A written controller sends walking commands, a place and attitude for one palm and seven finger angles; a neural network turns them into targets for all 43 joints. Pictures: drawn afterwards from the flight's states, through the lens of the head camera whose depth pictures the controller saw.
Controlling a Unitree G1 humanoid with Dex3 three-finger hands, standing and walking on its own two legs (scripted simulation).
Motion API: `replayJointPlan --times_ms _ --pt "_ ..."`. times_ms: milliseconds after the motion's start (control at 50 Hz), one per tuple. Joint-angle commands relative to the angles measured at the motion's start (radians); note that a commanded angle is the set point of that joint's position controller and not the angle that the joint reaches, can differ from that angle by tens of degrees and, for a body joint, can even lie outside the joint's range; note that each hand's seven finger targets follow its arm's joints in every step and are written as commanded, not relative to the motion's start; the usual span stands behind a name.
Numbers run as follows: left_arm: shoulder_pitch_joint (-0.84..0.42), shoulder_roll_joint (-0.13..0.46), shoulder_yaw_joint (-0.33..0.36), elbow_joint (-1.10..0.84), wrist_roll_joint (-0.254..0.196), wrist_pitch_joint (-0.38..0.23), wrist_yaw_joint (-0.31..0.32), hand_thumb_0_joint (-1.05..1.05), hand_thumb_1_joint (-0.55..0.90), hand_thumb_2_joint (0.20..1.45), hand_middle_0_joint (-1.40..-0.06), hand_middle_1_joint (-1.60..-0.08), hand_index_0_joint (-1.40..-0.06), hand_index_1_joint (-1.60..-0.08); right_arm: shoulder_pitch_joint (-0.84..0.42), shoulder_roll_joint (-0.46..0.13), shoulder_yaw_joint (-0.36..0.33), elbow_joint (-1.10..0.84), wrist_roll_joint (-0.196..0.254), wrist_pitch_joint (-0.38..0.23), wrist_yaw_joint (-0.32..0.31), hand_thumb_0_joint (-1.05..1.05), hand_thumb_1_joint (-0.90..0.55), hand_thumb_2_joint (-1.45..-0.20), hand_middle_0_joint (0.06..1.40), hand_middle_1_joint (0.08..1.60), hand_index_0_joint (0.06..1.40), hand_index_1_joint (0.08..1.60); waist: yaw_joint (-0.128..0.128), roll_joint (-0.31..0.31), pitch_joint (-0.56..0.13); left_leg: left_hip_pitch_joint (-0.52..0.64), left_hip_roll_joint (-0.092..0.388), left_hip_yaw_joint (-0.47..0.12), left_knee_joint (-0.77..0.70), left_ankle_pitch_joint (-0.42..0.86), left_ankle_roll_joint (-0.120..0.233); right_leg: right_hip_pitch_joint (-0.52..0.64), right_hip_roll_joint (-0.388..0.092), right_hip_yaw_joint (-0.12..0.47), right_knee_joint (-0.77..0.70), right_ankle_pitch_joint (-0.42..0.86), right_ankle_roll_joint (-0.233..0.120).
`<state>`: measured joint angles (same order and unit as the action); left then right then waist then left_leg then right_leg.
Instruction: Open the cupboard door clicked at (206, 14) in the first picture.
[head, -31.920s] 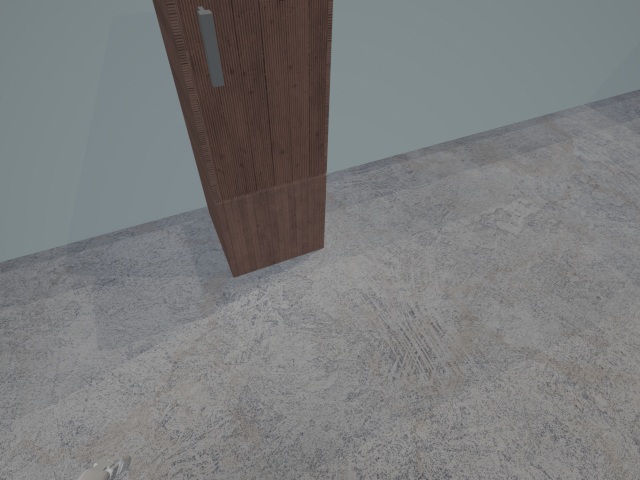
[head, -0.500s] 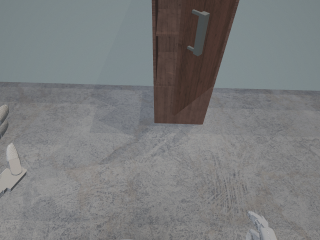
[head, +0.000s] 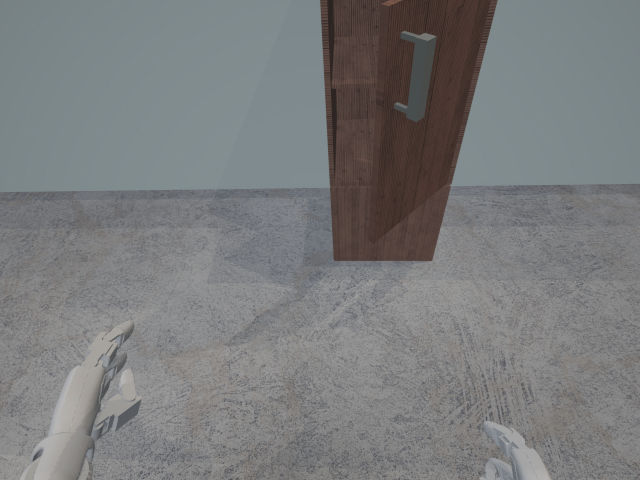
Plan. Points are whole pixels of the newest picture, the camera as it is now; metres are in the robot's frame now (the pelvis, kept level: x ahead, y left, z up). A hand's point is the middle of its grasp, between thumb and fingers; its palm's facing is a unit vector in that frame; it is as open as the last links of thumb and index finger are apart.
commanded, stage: let the arm hang, fingers relaxed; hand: left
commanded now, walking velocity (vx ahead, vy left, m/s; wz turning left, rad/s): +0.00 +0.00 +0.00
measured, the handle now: (411, 76) +0.78 -0.13 +0.13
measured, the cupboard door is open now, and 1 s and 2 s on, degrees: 46 46 46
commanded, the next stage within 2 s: look to check the result in 0.98 s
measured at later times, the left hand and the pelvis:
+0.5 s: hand out of the picture -0.02 +0.19 -0.15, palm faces +0.02 -0.97 -0.25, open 7.3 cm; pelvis -0.01 +0.00 +0.01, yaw +0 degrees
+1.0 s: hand out of the picture -0.02 +0.15 -0.16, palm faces +0.02 -0.99 -0.16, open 7.3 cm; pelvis +0.00 +0.00 +0.01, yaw -1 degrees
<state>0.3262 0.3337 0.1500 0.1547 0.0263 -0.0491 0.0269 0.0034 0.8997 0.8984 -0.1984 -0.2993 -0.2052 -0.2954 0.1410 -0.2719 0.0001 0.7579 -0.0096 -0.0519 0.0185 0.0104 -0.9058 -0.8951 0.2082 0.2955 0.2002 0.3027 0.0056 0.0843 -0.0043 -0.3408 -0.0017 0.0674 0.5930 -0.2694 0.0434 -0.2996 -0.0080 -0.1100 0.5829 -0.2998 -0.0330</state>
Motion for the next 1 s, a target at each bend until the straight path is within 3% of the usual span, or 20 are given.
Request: replayJointPlan --times_ms 0,20,40,80,100,140,220,240,320,400,620,880,980 --pt "-0.006 0.05 -0.064 0.24 0.01 0.03 -0.022 0.0 0.9 0.9 -0.2 -0.3 -0.2 -0.3 0.011 -0.114 -0.033 -0.048 -0.012 0.009 -0.008 0.0 -0.9 -0.9 0.2 0.3 0.2 0.3 -0.012 -0.271 -0.058 -0.018 0.1 -0.171 -0.103 0.13 0.02 0.071 -0.124 0.17 -0.124 0.102 -0.024" --pt "-0.034 0.044 -0.073 0.303 0.007 0.032 -0.018 0.0 0.9 0.9 -0.2 -0.3 -0.2 -0.3 0.029 -0.095 -0.029 -0.025 -0.013 0.019 -0.009 0.0 -0.9 -0.9 0.2 0.3 0.2 0.3 -0.022 -0.312 -0.065 0.035 0.074 -0.145 -0.075 0.145 0.009 0.047 -0.155 0.19 -0.153 0.121 -0.042" --pt "-0.058 0.036 -0.086 0.364 0.002 0.036 -0.015 0.0 0.9 0.9 -0.2 -0.3 -0.2 -0.3 0.045 -0.078 -0.023 0.0 -0.014 0.03 -0.011 0.0 -0.9 -0.9 0.2 0.3 0.2 0.3 -0.032 -0.316 -0.061 0.08 0.059 -0.118 -0.061 0.153 -0.003 0.024 -0.174 0.192 -0.175 0.129 -0.052" --pt "-0.083 0.019 -0.106 0.465 -0.008 0.042 -0.009 0.0 0.9 0.9 -0.2 -0.3 -0.2 -0.3 0.064 -0.061 -0.012 0.047 -0.017 0.04 -0.011 0.0 -0.9 -0.9 0.2 0.3 0.2 0.3 -0.036 -0.168 -0.065 0.12 0.07 -0.125 -0.103 0.216 -0.009 0.039 -0.155 0.165 -0.151 0.142 -0.045" --pt "-0.079 0.01 -0.112 0.517 -0.012 0.043 -0.006 0.0 0.9 0.9 -0.2 -0.3 -0.2 -0.3 0.057 -0.058 -0.008 0.071 -0.017 0.04 -0.013 0.0 -0.9 -0.9 0.2 0.3 0.2 0.3 -0.026 -0.061 -0.056 0.107 0.088 -0.147 -0.151 0.228 -0.005 0.069 -0.128 0.151 -0.137 0.132 -0.027" --pt "-0.047 0.004 -0.118 0.617 -0.017 0.042 -0.001 0.0 0.9 0.9 -0.2 -0.3 -0.2 -0.3 0.055 -0.052 -0.002 0.114 -0.016 0.041 -0.019 0.0 -0.9 -0.9 0.2 0.3 0.2 0.3 -0.007 0.064 -0.053 0.062 0.105 -0.167 -0.212 0.182 0.0 0.151 -0.104 0.143 -0.151 0.103 -0.009" --pt "-0.013 -0.029 -0.108 0.752 -0.02 0.04 0.004 0.0 0.9 0.9 -0.2 -0.3 -0.2 -0.3 0.1 -0.019 -0.005 0.185 -0.016 0.051 -0.03 0.0 -0.9 -0.9 0.2 0.3 0.2 0.3 -0.005 0.123 -0.04 0.054 0.097 -0.159 -0.241 0.061 -0.011 0.189 -0.11 0.129 -0.204 0.074 -0.024" --pt "-0.016 -0.026 -0.112 0.779 -0.022 0.041 0.003 0.0 0.9 0.9 -0.2 -0.3 -0.2 -0.3 0.111 -0.014 -0.005 0.204 -0.014 0.055 -0.031 0.0 -0.9 -0.9 0.2 0.3 0.2 0.3 -0.006 0.115 -0.024 0.049 0.096 -0.159 -0.254 0.028 -0.012 0.182 -0.11 0.126 -0.214 0.063 -0.025" --pt "-0.023 -0.044 -0.119 0.853 -0.022 0.038 0.003 0.0 0.9 0.9 -0.2 -0.3 -0.2 -0.3 0.172 -0.005 -0.01 0.257 -0.01 0.06 -0.037 0.0 -0.9 -0.9 0.2 0.3 0.2 0.3 -0.016 -0.043 0.046 0.057 0.1 -0.16 -0.273 0.003 -0.011 0.142 -0.108 0.124 -0.255 0.035 -0.025" --pt "-0.007 -0.063 -0.124 0.91 -0.023 0.035 0.007 0.0 0.9 0.9 -0.2 -0.3 -0.2 -0.3 0.213 0.012 -0.009 0.304 -0.009 0.059 -0.04 0.0 -0.9 -0.9 0.2 0.3 0.2 0.3 -0.02 -0.104 0.078 0.088 0.099 -0.144 -0.279 0.018 -0.009 0.104 -0.111 0.125 -0.274 0.008 -0.024" --pt "0.039 -0.101 -0.13 0.975 -0.021 0.034 0.015 0.0 0.9 0.9 -0.2 -0.3 -0.2 -0.3 0.235 0.061 -0.006 0.367 -0.009 0.059 -0.046 0.0 -0.9 -0.9 0.2 0.3 0.2 0.3 -0.02 -0.1 0.127 0.106 0.096 -0.123 -0.293 0.007 -0.007 0.052 -0.102 0.14 -0.279 -0.012 -0.015" --pt "0.057 -0.125 -0.124 0.988 -0.02 0.028 0.018 0.0 0.9 0.9 -0.2 -0.3 -0.2 -0.3 0.247 0.088 -0.007 0.383 -0.01 0.052 -0.051 0.0 -0.9 -0.9 0.2 0.3 0.2 0.3 -0.019 -0.054 0.125 0.1 0.092 -0.111 -0.292 0.026 -0.013 0.067 -0.104 0.139 -0.278 0.021 -0.016" --pt "0.056 -0.124 -0.123 0.989 -0.021 0.025 0.018 0.0 0.9 0.9 -0.2 -0.3 -0.2 -0.3 0.255 0.083 -0.008 0.383 -0.008 0.049 -0.053 0.0 -0.9 -0.9 0.2 0.3 0.2 0.3 -0.021 -0.084 0.097 0.117 0.095 -0.11 -0.285 0.056 -0.013 0.09 -0.106 0.14 -0.277 0.046 -0.016"
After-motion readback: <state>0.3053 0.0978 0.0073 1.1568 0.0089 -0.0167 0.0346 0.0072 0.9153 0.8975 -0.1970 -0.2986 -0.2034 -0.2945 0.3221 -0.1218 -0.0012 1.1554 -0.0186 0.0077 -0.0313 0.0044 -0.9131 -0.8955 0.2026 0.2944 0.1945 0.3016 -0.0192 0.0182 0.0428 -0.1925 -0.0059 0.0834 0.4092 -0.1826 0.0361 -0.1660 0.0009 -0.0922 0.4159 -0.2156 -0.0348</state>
